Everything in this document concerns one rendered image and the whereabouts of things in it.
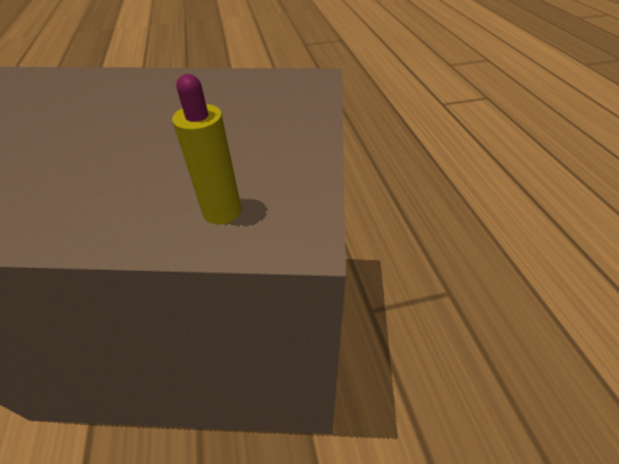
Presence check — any bottle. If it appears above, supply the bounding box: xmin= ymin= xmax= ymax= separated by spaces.
xmin=172 ymin=73 xmax=242 ymax=224

